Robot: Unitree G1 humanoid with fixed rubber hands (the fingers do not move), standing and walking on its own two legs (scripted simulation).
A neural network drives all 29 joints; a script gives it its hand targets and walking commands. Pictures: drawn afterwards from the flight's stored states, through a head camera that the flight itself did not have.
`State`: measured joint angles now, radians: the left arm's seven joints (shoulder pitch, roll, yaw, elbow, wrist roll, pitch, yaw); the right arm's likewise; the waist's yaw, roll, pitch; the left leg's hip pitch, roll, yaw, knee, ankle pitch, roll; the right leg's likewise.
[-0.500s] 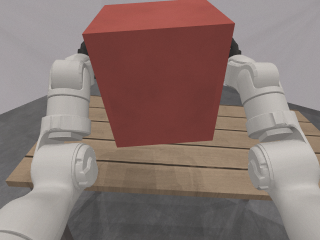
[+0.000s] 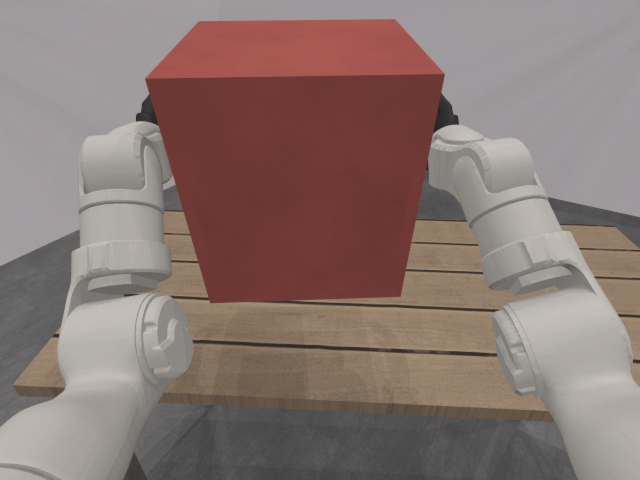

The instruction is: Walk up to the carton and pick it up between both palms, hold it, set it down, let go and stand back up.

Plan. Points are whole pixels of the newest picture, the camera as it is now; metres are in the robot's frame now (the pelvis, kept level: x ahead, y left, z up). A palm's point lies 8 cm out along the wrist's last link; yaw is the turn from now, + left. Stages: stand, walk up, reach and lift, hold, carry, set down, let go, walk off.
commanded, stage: hold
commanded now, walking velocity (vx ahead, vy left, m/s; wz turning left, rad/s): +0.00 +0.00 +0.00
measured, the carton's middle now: (301, 162) +0.38 +0.03 +0.31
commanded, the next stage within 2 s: none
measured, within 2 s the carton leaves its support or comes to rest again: neither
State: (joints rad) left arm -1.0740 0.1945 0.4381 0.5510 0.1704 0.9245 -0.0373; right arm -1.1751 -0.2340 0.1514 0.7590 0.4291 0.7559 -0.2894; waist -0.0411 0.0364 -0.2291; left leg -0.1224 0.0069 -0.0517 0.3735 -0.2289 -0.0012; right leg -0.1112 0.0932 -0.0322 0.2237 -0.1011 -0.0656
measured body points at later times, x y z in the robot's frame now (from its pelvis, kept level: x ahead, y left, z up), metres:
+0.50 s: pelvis -0.01 +0.03 +0.00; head -0.11 +0.01 +0.44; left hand +0.38 +0.16 +0.35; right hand +0.37 -0.16 +0.36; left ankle -0.02 +0.12 -0.75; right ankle +0.01 -0.07 -0.75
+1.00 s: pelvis -0.01 +0.01 +0.00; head -0.09 +0.04 +0.44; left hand +0.38 +0.20 +0.33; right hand +0.37 -0.12 +0.34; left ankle -0.02 +0.12 -0.75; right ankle +0.01 -0.07 -0.75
